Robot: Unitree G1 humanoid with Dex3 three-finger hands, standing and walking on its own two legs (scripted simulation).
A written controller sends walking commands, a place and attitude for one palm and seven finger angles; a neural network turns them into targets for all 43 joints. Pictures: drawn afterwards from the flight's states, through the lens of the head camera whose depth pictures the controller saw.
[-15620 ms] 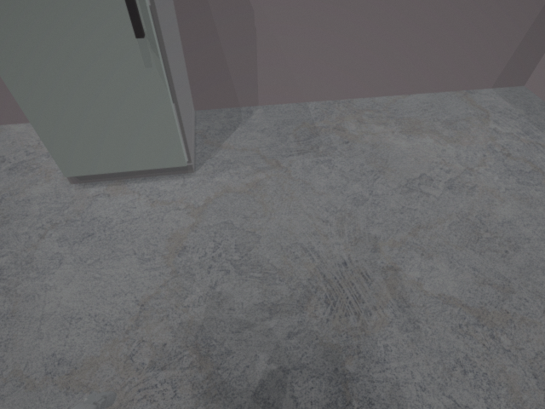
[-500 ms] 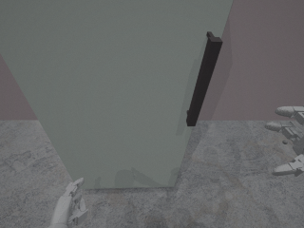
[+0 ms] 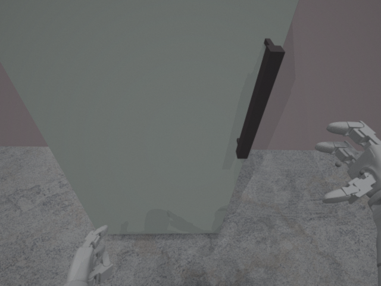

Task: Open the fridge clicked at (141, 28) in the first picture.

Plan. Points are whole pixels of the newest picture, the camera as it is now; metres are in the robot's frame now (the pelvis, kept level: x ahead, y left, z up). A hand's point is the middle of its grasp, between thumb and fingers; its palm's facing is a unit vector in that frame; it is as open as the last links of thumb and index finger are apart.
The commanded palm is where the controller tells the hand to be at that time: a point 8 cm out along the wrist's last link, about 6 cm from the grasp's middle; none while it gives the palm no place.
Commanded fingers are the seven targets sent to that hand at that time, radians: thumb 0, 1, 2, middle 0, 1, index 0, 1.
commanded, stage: move the hooked fingers beside the handle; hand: right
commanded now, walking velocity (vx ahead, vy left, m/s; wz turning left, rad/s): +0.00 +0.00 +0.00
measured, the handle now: (253, 106) +0.49 -0.13 +0.15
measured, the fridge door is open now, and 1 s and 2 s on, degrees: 0 0 0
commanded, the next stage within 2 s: none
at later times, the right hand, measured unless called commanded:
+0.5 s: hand (312, 144) +0.36 -0.22 +0.16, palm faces -0.02 +1.00 -0.03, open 14.0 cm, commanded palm +0.33 -0.27 +0.16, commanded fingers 0.00 0.50 -0.30 0.30 1.20 0.30 1.20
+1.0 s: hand (295, 129) +0.40 -0.20 +0.16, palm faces -0.02 +1.00 -0.01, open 14.0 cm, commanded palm +0.38 -0.25 +0.16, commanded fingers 0.00 0.50 -0.30 0.30 1.20 0.30 1.20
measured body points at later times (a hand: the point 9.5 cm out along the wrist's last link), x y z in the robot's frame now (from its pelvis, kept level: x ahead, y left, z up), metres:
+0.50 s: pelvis +0.00 +0.00 +0.00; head +0.00 +0.01 +0.45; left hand +0.16 +0.25 -0.08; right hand +0.35 -0.27 +0.16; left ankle -0.04 +0.11 -0.73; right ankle +0.04 -0.11 -0.73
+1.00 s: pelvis +0.00 +0.01 +0.00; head +0.01 +0.02 +0.45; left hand +0.12 +0.27 -0.10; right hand +0.40 -0.25 +0.16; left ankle -0.04 +0.11 -0.73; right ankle +0.04 -0.11 -0.73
